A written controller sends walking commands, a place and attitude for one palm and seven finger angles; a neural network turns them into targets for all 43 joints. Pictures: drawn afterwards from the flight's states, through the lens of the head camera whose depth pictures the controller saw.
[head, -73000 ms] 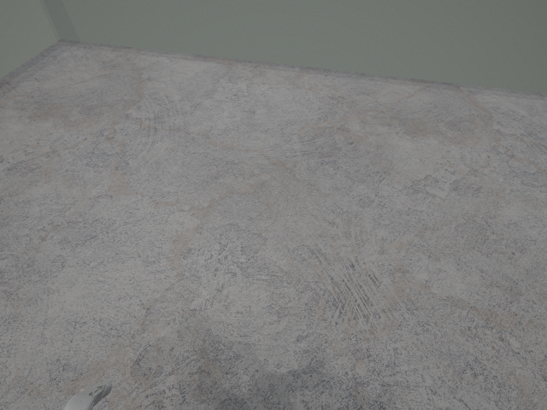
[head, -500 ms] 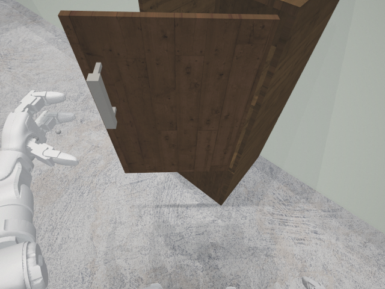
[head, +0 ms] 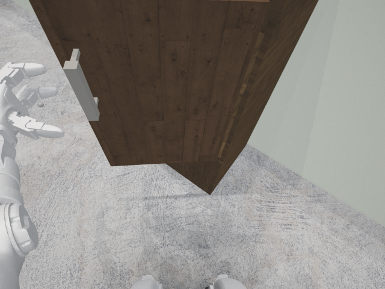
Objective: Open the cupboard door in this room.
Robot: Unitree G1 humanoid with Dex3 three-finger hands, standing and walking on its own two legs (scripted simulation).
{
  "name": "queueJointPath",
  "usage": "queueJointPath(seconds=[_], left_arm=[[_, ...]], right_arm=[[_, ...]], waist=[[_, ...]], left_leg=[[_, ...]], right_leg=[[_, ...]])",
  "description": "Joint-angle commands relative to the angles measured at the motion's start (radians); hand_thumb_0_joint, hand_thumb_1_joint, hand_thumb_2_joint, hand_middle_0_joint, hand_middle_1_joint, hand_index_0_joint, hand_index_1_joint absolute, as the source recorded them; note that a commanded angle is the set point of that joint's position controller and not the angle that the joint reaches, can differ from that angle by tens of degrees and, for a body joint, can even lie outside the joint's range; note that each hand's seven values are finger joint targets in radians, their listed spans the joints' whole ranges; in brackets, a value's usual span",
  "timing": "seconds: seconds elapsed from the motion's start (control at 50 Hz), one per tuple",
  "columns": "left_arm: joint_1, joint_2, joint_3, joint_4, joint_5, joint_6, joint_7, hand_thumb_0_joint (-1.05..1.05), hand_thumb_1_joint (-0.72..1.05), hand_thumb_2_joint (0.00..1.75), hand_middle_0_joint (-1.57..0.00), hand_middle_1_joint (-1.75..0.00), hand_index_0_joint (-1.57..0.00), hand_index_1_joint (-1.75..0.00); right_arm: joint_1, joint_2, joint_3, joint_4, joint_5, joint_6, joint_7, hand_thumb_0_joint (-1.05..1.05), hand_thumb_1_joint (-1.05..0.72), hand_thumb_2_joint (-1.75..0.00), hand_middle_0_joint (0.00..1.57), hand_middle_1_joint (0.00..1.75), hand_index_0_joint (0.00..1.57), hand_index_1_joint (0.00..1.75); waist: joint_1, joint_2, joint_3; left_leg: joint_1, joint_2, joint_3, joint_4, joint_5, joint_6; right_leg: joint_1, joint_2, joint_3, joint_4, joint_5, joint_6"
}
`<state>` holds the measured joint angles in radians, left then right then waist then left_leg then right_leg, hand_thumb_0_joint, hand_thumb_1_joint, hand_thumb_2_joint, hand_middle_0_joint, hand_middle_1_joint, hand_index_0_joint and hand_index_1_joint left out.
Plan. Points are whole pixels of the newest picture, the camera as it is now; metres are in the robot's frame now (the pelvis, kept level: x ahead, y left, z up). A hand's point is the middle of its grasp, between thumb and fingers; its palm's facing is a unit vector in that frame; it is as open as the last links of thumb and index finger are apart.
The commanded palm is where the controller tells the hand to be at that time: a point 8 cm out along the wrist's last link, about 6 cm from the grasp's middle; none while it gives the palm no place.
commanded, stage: move the hooked fingers beside the handle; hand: left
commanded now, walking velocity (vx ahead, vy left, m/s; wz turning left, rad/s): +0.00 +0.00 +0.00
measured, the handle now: (85, 87) +0.52 +0.22 +0.09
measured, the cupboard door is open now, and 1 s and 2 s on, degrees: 42 42 42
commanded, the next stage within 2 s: slide the fingers in behind the handle in 0.94 s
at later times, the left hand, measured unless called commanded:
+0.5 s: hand (36, 105) +0.45 +0.29 +0.10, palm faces +0.05 -1.00 +0.00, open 14.0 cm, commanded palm +0.42 +0.33 +0.09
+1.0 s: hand (39, 107) +0.45 +0.29 +0.10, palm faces +0.06 -1.00 -0.01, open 14.0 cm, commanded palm +0.42 +0.33 +0.09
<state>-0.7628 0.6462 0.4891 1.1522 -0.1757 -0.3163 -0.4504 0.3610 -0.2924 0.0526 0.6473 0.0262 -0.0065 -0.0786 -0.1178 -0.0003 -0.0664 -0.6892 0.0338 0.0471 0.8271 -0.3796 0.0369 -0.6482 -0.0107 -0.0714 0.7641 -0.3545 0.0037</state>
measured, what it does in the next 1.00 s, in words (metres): stands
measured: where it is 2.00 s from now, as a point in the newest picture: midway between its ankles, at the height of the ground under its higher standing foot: outside the picture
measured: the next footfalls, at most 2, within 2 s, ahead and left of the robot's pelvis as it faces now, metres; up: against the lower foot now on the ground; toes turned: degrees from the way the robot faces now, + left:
none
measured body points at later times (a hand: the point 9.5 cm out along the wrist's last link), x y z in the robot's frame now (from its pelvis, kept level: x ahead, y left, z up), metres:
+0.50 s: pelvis +0.01 +0.00 +0.00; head +0.10 +0.03 +0.44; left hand +0.44 +0.34 +0.11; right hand +0.04 -0.27 -0.11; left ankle +0.01 +0.09 -0.70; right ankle +0.01 -0.13 -0.70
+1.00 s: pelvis +0.01 +0.00 +0.00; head +0.10 +0.02 +0.44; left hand +0.44 +0.34 +0.10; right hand +0.04 -0.27 -0.11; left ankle +0.01 +0.09 -0.70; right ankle +0.01 -0.13 -0.70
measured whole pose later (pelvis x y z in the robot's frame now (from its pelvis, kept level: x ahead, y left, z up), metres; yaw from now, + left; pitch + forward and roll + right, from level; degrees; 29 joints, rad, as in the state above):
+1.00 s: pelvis +0.01 +0.00 +0.00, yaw -1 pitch +15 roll -3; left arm -0.70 0.66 0.52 1.10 -0.19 -0.31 -0.48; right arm 0.39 -0.29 0.04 0.60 0.03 0.05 -0.06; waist -0.11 0.01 -0.09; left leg -0.71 0.05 0.05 0.85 -0.41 0.04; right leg -0.67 0.00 -0.06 0.77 -0.37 0.00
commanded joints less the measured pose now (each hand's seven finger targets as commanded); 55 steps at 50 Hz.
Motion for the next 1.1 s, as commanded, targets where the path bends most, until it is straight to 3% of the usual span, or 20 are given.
queueJointPath(seconds=[0.0, 0.06, 0.1, 0.24, 0.28, 0.3, 0.38, 0.4, 0.44, 0.52, 0.54, 0.64, 0.68, 0.7, 0.78, 0.88, 0.94, 1.0, 1.02, 1.08], left_arm=[[-0.389, 0.385, 0.07, -0.196, 0.006, -0.062, -0.016, 0.0, -0.5, 0.3, -0.3, -1.2, -0.3, -1.2], [-0.407, 0.388, 0.086, -0.224, -0.008, -0.095, -0.019, 0.0, -0.5, 0.3, -0.3, -1.2, -0.3, -1.2], [-0.373, 0.396, 0.109, -0.22, -0.027, -0.102, -0.034, 0.0, -0.5, 0.3, -0.3, -1.2, -0.3, -1.2], [-0.258, 0.408, 0.117, -0.215, -0.027, -0.049, -0.074, 0.0, -0.5, 0.3, -0.3, -1.2, -0.3, -1.2], [-0.308, 0.342, 0.061, -0.273, -0.035, -0.058, -0.071, 0.0, -0.5, 0.3, -0.3, -1.2, -0.3, -1.2], [-0.312, 0.371, 0.091, -0.289, -0.036, -0.064, -0.063, 0.0, -0.5, 0.3, -0.3, -1.2, -0.3, -1.2], [-0.303, 0.354, 0.11, -0.37, -0.066, -0.094, -0.04, 0.0, -0.5, 0.3, -0.3, -1.2, -0.3, -1.2], [-0.312, 0.317, 0.081, -0.373, -0.063, -0.09, -0.04, 0.0, -0.5, 0.3, -0.3, -1.2, -0.3, -1.2], [-0.307, 0.259, 0.033, -0.332, -0.055, -0.069, -0.037, 0.0, -0.5, 0.3, -0.3, -1.2, -0.3, -1.2], [-0.311, 0.241, 0.002, -0.243, -0.03, -0.022, -0.019, 0.0, -0.5, 0.3, -0.3, -1.2, -0.3, -1.2], [-0.328, 0.251, 0.005, -0.23, -0.025, -0.018, -0.012, 0.0, -0.5, 0.3, -0.3, -1.2, -0.3, -1.2], [-0.373, 0.306, 0.053, -0.32, -0.015, -0.079, 0.021, 0.0, -0.5, 0.3, -0.3, -1.2, -0.3, -1.2], [-0.411, 0.304, 0.054, -0.338, -0.023, -0.102, 0.027, 0.0, -0.5, 0.3, -0.3, -1.2, -0.3, -1.2], [-0.394, 0.33, 0.078, -0.314, -0.018, -0.105, 0.025, 0.0, -0.5, 0.3, -0.3, -1.2, -0.3, -1.2], [-0.34, 0.272, 0.03, -0.27, -0.02, -0.076, 0.002, 0.0, -0.5, 0.3, -0.3, -1.2, -0.3, -1.2], [-0.284, 0.298, 0.051, -0.221, -0.039, -0.036, -0.025, 0.0, -0.5, 0.3, -0.3, -1.2, -0.3, -1.2], [-0.281, 0.351, 0.095, -0.283, -0.039, -0.06, -0.029, 0.0, -0.5, 0.3, -0.3, -1.2, -0.3, -1.2], [-0.301, 0.356, 0.103, -0.343, -0.044, -0.097, -0.03, 0.0, -0.5, 0.3, -0.3, -1.2, -0.3, -1.2], [-0.291, 0.349, 0.098, -0.342, -0.045, -0.101, -0.031, 0.0, -0.5, 0.3, -0.3, -1.2, -0.3, -1.2], [-0.328, 0.274, 0.034, -0.307, -0.058, -0.09, -0.043, 0.0, -0.5, 0.3, -0.3, -1.2, -0.3, -1.2]], right_arm=[[0.12, -0.19, -0.072, -0.087, 0.0, -0.011, -0.016, 0.0, -0.9, -0.9, 0.2, 0.3, 0.2, 0.3], [0.128, -0.188, -0.079, -0.088, -0.003, -0.005, -0.011, 0.0, -0.9, -0.9, 0.2, 0.3, 0.2, 0.3], [0.142, -0.192, -0.083, -0.089, -0.003, 0.003, -0.01, 0.0, -0.9, -0.9, 0.2, 0.3, 0.2, 0.3], [0.143, -0.189, -0.086, -0.113, 0.003, 0.028, -0.004, 0.0, -0.9, -0.9, 0.2, 0.3, 0.2, 0.3], [0.137, -0.18, -0.086, -0.118, 0.004, 0.027, -0.002, 0.0, -0.9, -0.9, 0.2, 0.3, 0.2, 0.3], [0.143, -0.184, -0.088, -0.114, 0.002, 0.029, -0.001, 0.0, -0.9, -0.9, 0.2, 0.3, 0.2, 0.3], [0.138, -0.184, -0.095, -0.113, 0.002, 0.023, 0.0, 0.0, -0.9, -0.9, 0.2, 0.3, 0.2, 0.3], [0.137, -0.177, -0.093, -0.108, 0.004, 0.023, 0.001, 0.0, -0.9, -0.9, 0.2, 0.3, 0.2, 0.3], [0.127, -0.174, -0.091, -0.098, 0.005, 0.019, 0.003, 0.0, -0.9, -0.9, 0.2, 0.3, 0.2, 0.3], [0.122, -0.176, -0.083, -0.104, 0.005, 0.021, 0.001, 0.0, -0.9, -0.9, 0.2, 0.3, 0.2, 0.3], [0.122, -0.178, -0.083, -0.104, 0.005, 0.02, 0.0, 0.0, -0.9, -0.9, 0.2, 0.3, 0.2, 0.3], [0.121, -0.174, -0.083, -0.116, -0.001, 0.017, 0.004, 0.0, -0.9, -0.9, 0.2, 0.3, 0.2, 0.3], [0.121, -0.172, -0.082, -0.111, -0.003, 0.016, 0.004, 0.0, -0.9, -0.9, 0.2, 0.3, 0.2, 0.3], [0.121, -0.175, -0.081, -0.105, -0.004, 0.018, 0.004, 0.0, -0.9, -0.9, 0.2, 0.3, 0.2, 0.3], [0.117, -0.17, -0.078, -0.111, 0.002, 0.021, 0.004, 0.0, -0.9, -0.9, 0.2, 0.3, 0.2, 0.3], [0.117, -0.178, -0.078, -0.124, 0.008, 0.029, -0.001, 0.0, -0.9, -0.9, 0.2, 0.3, 0.2, 0.3], [0.119, -0.179, -0.083, -0.129, 0.007, 0.032, -0.001, 0.0, -0.9, -0.9, 0.2, 0.3, 0.2, 0.3], [0.121, -0.175, -0.087, -0.122, 0.004, 0.032, 0.001, 0.0, -0.9, -0.9, 0.2, 0.3, 0.2, 0.3], [0.115, -0.174, -0.087, -0.123, 0.006, 0.032, 0.001, 0.0, -0.9, -0.9, 0.2, 0.3, 0.2, 0.3], [0.111, -0.172, -0.083, -0.112, 0.01, 0.029, -0.004, 0.0, -0.9, -0.9, 0.2, 0.3, 0.2, 0.3]], waist=[[0.009, 0.131, -0.386], [0.006, 0.159, -0.417], [0.008, 0.108, -0.466], [0.035, 0.146, -0.409], [0.013, 0.173, -0.387], [0.019, 0.18, -0.401], [0.02, 0.163, -0.466], [0.014, 0.182, -0.473], [0.006, 0.181, -0.405], [-0.002, 0.134, -0.312], [-0.006, 0.12, -0.298], [0.013, 0.167, -0.432], [0.002, 0.138, -0.447], [0.013, 0.156, -0.46], [0.01, 0.17, -0.423], [0.017, 0.073, -0.36], [0.03, 0.117, -0.412], [0.027, 0.159, -0.444], [0.025, 0.178, -0.435], [-0.005, 0.135, -0.371]], left_leg=[[0.236, -0.013, -0.073, -0.081, 0.301, -0.002], [0.273, -0.007, -0.078, -0.065, 0.328, -0.005], [0.275, -0.005, -0.071, -0.056, 0.365, 0.0], [0.24, -0.01, -0.061, -0.063, 0.386, 0.005], [0.275, -0.006, -0.064, -0.063, 0.392, 0.005], [0.297, -0.002, -0.072, -0.064, 0.402, 0.002], [0.367, 0.005, -0.086, -0.057, 0.468, -0.004], [0.39, 0.007, -0.089, -0.061, 0.486, -0.008], [0.377, 0.01, -0.097, -0.068, 0.45, -0.013], [0.295, 0.003, -0.092, -0.085, 0.353, -0.008], [0.28, 0.003, -0.095, -0.086, 0.33, -0.008], [0.356, 0.005, -0.099, -0.062, 0.43, -0.02], [0.362, 0.007, -0.1, -0.052, 0.44, -0.017], [0.361, 0.007, -0.1, -0.052, 0.446, -0.019], [0.34, 0.002, -0.089, -0.059, 0.433, -0.014], [0.234, -0.008, -0.068, -0.071, 0.357, 0.001], [0.254, -0.01, -0.062, -0.066, 0.386, 0.0], [0.311, -0.006, -0.068, -0.059, 0.419, -0.002], [0.316, -0.006, -0.067, -0.06, 0.412, -0.004], [0.285, -0.004, -0.07, -0.068, 0.339, 0.003]], right_leg=[[0.106, 0.035, 0.048, -0.064, 0.252, -0.023], [0.082, 0.042, 0.045, -0.058, 0.251, -0.023], [0.123, 0.049, 0.049, -0.053, 0.299, -0.019], [0.116, 0.048, 0.042, -0.055, 0.32, -0.02], [0.071, 0.052, 0.035, -0.057, 0.299, -0.024], [0.067, 0.056, 0.033, -0.058, 0.292, -0.024], [0.08, 0.061, 0.028, -0.053, 0.314, -0.027], [0.071, 0.061, 0.027, -0.055, 0.312, -0.024], [0.025, 0.057, 0.019, -0.064, 0.267, -0.024], [0.01, 0.05, 0.015, -0.068, 0.226, -0.024], [0.005, 0.05, 0.016, -0.068, 0.214, -0.024], [0.041, 0.05, 0.024, -0.041, 0.266, -0.027], [0.049, 0.053, 0.024, -0.037, 0.276, -0.026], [0.063, 0.055, 0.028, -0.035, 0.286, -0.025], [0.061, 0.051, 0.026, -0.044, 0.285, -0.026], [0.117, 0.049, 0.03, -0.059, 0.304, -0.024], [0.139, 0.05, 0.04, -0.052, 0.334, -0.022], [0.126, 0.057, 0.041, -0.05, 0.334, -0.024], [0.115, 0.057, 0.041, -0.053, 0.322, -0.025], [0.081, 0.057, 0.036, -0.067, 0.27, -0.025]])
